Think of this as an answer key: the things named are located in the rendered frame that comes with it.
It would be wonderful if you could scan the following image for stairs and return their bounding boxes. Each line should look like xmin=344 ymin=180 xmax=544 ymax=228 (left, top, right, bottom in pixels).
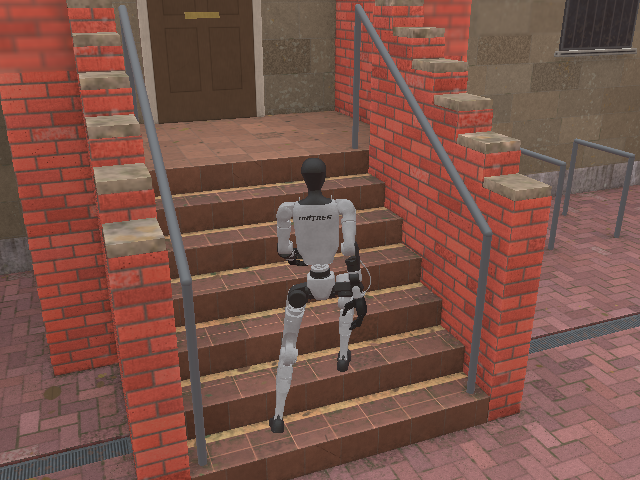
xmin=149 ymin=148 xmax=490 ymax=480

